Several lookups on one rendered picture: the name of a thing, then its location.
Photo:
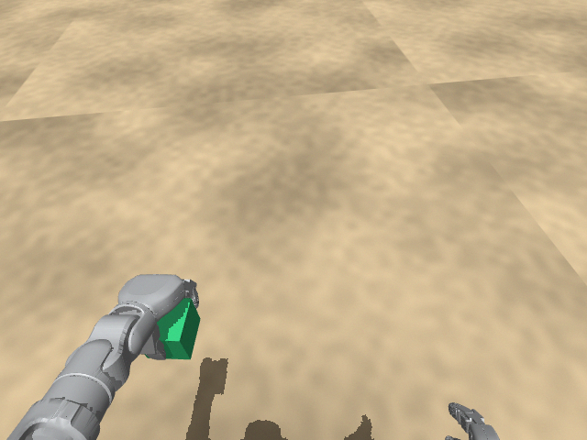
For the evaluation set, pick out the left robot arm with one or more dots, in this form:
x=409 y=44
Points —
x=75 y=404

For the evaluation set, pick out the cube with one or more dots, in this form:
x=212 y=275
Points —
x=178 y=330

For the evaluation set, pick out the right robot hand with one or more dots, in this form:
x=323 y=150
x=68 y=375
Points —
x=472 y=423

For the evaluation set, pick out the left robot hand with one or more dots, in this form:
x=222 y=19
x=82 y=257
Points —
x=161 y=293

